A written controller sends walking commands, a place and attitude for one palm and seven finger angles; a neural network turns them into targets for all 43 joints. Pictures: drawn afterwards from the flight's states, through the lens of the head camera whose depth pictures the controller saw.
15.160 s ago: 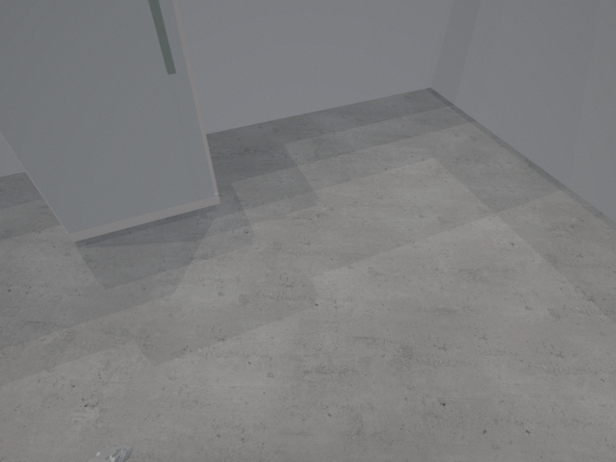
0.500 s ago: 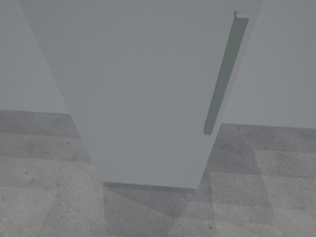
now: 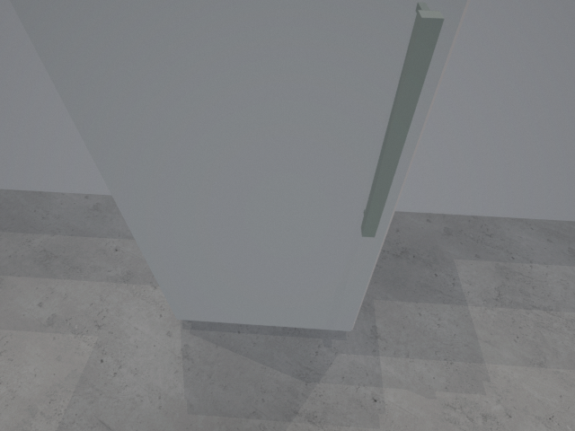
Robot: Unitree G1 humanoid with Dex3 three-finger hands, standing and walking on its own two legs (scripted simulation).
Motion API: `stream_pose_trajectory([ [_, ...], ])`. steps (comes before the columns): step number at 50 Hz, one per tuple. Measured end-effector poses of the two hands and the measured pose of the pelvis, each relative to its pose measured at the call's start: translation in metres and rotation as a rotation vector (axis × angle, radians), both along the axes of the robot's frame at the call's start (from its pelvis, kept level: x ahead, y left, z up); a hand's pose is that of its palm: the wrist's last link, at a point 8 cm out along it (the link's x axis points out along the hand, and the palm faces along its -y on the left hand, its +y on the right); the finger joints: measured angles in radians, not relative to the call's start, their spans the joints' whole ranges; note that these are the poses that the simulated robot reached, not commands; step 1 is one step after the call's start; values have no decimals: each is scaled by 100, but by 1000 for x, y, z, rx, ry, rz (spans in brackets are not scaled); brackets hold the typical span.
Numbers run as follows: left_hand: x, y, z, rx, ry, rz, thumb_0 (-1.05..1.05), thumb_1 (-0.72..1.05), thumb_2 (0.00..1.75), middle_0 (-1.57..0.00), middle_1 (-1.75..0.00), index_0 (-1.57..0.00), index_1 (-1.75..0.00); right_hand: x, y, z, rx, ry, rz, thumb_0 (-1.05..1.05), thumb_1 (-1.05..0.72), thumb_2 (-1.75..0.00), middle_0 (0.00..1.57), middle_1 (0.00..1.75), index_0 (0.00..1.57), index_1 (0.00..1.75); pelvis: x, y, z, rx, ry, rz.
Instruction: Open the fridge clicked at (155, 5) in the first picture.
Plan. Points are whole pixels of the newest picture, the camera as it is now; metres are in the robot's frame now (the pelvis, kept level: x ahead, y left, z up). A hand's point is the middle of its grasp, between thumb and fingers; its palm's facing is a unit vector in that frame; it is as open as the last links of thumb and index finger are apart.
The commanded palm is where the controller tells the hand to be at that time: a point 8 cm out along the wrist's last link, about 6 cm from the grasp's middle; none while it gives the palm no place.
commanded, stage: look again from close up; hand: right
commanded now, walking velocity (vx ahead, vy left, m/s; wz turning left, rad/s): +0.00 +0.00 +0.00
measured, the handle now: (388, 144) +0.53 -0.14 +0.13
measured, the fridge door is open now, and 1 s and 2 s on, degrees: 0 0 0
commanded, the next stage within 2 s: raise the hand to about handle height in 0.10 s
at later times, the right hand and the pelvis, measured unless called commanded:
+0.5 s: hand (434, 360) +0.22 -0.17 +0.02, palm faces +0.05 +1.00 -0.08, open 8.0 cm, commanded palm +0.13 -0.24 -0.04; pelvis +0.02 +0.04 -0.04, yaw -1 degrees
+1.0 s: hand (465, 359) +0.22 -0.22 +0.01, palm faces +0.04 +1.00 -0.06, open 10.9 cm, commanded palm +0.17 -0.26 +0.02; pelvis +0.02 +0.05 -0.05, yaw -3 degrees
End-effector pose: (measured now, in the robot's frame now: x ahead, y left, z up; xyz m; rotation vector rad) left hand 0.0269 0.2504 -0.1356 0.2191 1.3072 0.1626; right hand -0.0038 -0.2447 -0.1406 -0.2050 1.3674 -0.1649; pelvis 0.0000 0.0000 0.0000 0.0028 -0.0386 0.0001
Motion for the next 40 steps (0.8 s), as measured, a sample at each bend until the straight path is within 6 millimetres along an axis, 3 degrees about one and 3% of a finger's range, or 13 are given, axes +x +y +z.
stream_pose_trajectory([
  [11,28,6,3,6,-31,-18,0,91,90,-20,-30,-20,-30,41,1,2,-12,-65,25,0,-90,-90,21,30,20,30,11,5,1,3,6,0],
  [12,33,6,6,7,-67,-15,0,91,90,-20,-30,-20,-30,53,0,8,-6,-128,-37,1,-90,-90,21,30,20,30,12,6,0,1,9,-5],
  [17,75,5,23,3,-376,-77,0,91,90,-20,-30,-20,-30,164,-9,111,-72,-873,-110,2,-87,-88,21,32,20,32,19,16,-6,-39,21,-39],
  [19,98,7,25,-17,-484,-96,1,91,90,-20,-30,-20,-30,195,-4,151,-53,-1118,-73,1,-85,-87,21,34,20,34,20,18,-11,-36,37,-47],
  [21,121,10,28,-32,-574,-99,1,91,90,-20,-30,-20,-30,210,3,175,-9,-1292,-4,1,-82,-86,21,36,20,36,21,22,-18,-23,77,-39],
  [24,152,19,36,-36,-685,-105,1,91,90,-20,-30,-20,-30,206,15,172,74,-1405,140,0,-76,-84,21,40,20,39,20,33,-31,-21,130,-24],
  [27,179,31,47,-7,-759,-145,1,91,90,-21,-30,-20,-30,179,19,130,158,-1288,181,0,-70,-81,22,44,21,43,18,43,-44,-20,168,-24],
  [29,194,39,51,29,-785,-191,1,91,90,-21,-30,-20,-30,153,15,100,185,-1173,110,0,-65,-79,22,46,22,46,18,49,-51,-15,196,-34],
  [31,207,44,51,63,-793,-242,1,91,90,-20,-30,-20,-30,128,7,84,152,-1117,23,0,-61,-77,23,49,22,49,18,53,-58,-4,218,-49],
  [33,218,46,47,83,-787,-287,1,91,90,-20,-30,-20,-30,113,-1,89,69,-1151,-28,1,-56,-75,23,52,22,52,18,57,-64,11,232,-65],
  [35,224,44,39,83,-769,-318,1,91,90,-20,-30,-20,-30,109,-6,108,-18,-1254,-26,1,-51,-73,24,55,23,55,18,59,-68,26,237,-80],
  [37,226,38,28,60,-755,-329,1,91,90,-20,-30,-20,-30,116,-6,131,-67,-1377,13,2,-47,-71,24,58,23,58,18,60,-71,41,239,-95],
  [40,222,26,12,7,-742,-312,1,91,90,-20,-30,-20,-30,144,-1,150,-33,-1492,135,1,-40,-69,24,63,23,62,15,60,-74,54,242,-104],
])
